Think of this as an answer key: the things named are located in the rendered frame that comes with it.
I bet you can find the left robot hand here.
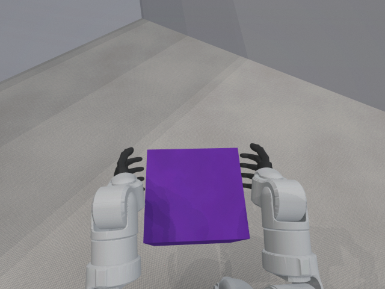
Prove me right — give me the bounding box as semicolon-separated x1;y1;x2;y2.
114;147;145;190

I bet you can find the robot left forearm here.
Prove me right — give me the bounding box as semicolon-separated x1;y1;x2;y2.
85;173;145;289

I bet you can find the robot right forearm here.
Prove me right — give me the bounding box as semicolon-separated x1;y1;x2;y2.
251;167;324;289

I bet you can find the carton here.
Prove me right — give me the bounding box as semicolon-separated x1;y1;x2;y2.
143;148;250;246

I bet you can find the right robot hand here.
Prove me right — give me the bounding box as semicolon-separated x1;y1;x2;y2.
240;143;273;189

